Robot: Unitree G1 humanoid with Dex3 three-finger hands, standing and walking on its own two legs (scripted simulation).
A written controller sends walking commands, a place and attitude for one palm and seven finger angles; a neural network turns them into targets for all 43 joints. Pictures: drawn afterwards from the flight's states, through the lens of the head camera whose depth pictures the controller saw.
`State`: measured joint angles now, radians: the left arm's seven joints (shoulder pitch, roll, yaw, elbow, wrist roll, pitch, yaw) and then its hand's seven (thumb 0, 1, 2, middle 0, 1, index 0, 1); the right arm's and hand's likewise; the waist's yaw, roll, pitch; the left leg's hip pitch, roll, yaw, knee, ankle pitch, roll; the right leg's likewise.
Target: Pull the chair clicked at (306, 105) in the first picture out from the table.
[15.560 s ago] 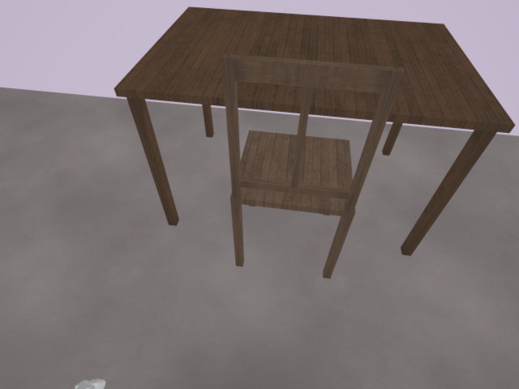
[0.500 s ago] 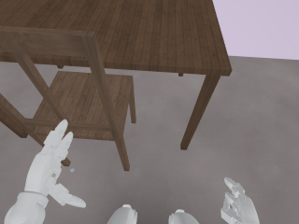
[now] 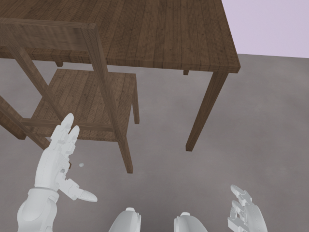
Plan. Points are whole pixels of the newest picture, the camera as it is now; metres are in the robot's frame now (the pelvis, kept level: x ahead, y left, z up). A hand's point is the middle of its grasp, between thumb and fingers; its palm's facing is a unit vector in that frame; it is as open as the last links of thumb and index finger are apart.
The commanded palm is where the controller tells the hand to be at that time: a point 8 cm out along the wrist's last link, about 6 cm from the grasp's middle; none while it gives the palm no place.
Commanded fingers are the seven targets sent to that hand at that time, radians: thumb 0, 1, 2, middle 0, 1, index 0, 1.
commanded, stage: aim the fingers beside a spindle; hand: left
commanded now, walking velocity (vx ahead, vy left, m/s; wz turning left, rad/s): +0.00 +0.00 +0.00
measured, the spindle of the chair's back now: (46, 93) +0.48 +0.35 +0.03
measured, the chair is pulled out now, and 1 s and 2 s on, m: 0.00 0.00 0.00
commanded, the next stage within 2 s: none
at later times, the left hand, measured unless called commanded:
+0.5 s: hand (95, 158) +0.29 +0.16 +0.02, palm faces -0.07 -1.00 -0.03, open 16.9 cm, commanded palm +0.28 +0.22 +0.02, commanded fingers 0.00 -0.50 0.30 -0.06 -0.08 -0.06 -0.08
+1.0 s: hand (103, 150) +0.32 +0.15 +0.00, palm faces -0.07 -1.00 -0.03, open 16.9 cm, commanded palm +0.30 +0.20 +0.00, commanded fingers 0.00 -0.50 0.30 -0.06 -0.08 -0.06 -0.08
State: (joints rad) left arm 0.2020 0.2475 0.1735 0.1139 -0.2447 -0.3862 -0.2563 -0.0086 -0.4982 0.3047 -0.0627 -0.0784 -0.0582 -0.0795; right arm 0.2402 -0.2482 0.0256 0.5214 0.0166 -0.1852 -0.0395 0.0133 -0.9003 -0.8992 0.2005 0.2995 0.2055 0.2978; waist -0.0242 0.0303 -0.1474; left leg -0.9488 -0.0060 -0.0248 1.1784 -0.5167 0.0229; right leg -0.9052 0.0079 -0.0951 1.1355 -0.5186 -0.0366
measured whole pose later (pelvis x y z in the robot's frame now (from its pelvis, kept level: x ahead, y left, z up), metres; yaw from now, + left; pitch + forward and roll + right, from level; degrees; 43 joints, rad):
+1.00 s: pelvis +0.00 +0.00 -0.03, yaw -1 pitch +21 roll -2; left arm -0.01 0.21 0.11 0.26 -0.18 -0.41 -0.16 -0.01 -0.50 0.30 -0.06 -0.08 -0.06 -0.08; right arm 0.22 -0.24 0.02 0.53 0.00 -0.09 -0.01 0.01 -0.90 -0.90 0.20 0.30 0.21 0.30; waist -0.03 0.03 -0.17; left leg -1.11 0.00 -0.01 1.30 -0.56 0.03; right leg -1.07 0.01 -0.08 1.26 -0.56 -0.03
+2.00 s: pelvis +0.00 +0.00 -0.03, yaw -1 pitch +22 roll -2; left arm -0.02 0.20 0.09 0.29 -0.16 -0.41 -0.14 -0.01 -0.50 0.30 -0.06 -0.08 -0.06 -0.08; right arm 0.20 -0.24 0.02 0.53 0.00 -0.06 -0.01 0.01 -0.90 -0.90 0.20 0.30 0.21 0.30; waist -0.04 0.02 -0.17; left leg -1.13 0.00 -0.01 1.31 -0.56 0.03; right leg -1.09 0.01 -0.08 1.27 -0.56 -0.03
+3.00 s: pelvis +0.00 +0.01 -0.03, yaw -1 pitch +21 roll -3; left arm 0.03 0.21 0.06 0.22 -0.19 -0.39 -0.17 -0.01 -0.50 0.31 -0.06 -0.08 -0.05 -0.08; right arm 0.21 -0.24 0.02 0.52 0.01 -0.06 -0.02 0.01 -0.90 -0.90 0.20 0.30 0.21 0.30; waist -0.03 0.03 -0.17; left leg -1.11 -0.01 -0.02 1.30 -0.56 0.03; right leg -1.07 0.01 -0.09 1.25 -0.56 -0.03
